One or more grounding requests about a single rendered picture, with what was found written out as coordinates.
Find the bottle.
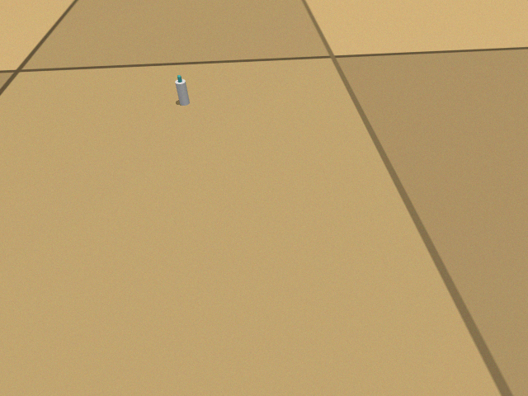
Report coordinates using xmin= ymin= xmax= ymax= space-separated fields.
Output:
xmin=175 ymin=75 xmax=190 ymax=106

